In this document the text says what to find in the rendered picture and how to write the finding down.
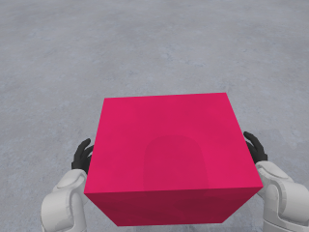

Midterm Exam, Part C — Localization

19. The robot left hand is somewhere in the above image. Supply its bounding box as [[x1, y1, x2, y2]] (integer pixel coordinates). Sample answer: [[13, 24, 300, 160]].
[[71, 138, 95, 175]]

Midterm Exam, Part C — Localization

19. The left robot forearm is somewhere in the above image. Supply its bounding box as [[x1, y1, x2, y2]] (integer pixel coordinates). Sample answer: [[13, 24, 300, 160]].
[[40, 169, 89, 232]]

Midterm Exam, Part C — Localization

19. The right robot forearm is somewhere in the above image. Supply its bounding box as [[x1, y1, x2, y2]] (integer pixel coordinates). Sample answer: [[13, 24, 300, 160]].
[[255, 160, 309, 232]]

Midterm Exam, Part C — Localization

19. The carton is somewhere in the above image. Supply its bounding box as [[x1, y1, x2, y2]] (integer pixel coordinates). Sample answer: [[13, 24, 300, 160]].
[[83, 92, 264, 227]]

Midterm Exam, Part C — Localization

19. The robot right hand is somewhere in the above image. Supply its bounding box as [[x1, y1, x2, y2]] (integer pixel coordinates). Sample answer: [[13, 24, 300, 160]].
[[243, 131, 268, 164]]

